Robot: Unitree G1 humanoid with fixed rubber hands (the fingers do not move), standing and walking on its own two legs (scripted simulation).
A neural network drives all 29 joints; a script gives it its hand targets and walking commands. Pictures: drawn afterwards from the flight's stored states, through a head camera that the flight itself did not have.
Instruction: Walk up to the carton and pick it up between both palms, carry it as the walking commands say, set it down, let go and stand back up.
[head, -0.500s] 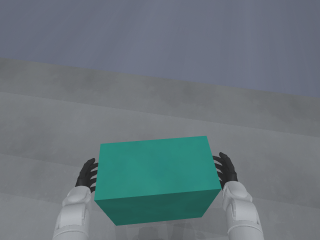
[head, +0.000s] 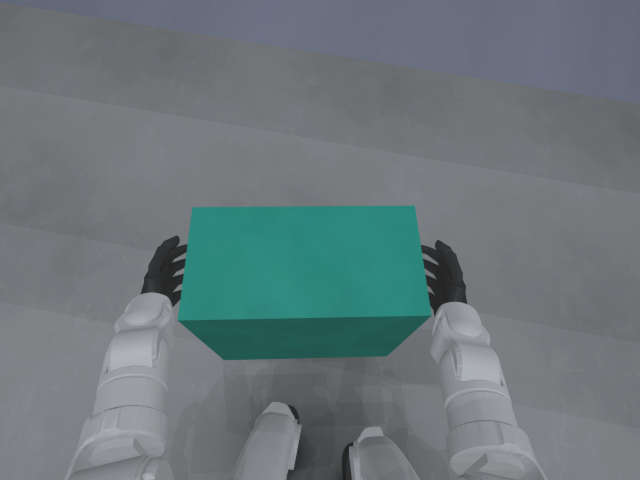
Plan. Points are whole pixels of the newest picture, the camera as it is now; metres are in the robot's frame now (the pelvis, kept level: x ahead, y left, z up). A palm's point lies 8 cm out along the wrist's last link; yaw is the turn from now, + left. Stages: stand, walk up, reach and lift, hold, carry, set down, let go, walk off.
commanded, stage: set down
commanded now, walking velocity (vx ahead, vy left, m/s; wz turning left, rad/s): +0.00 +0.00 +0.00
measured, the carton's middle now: (305, 294) +0.38 +0.06 -0.15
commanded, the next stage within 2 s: none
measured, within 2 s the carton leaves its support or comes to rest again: neither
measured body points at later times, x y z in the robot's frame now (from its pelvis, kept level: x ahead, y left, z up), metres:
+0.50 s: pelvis -0.03 +0.01 -0.08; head +0.18 +0.03 +0.32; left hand +0.37 +0.22 -0.18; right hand +0.40 -0.16 -0.16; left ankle +0.09 +0.11 -0.66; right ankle +0.02 -0.11 -0.66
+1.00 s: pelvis -0.03 -0.01 -0.14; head +0.21 -0.01 +0.23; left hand +0.38 +0.23 -0.25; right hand +0.40 -0.15 -0.25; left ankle +0.09 +0.11 -0.66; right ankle +0.02 -0.11 -0.66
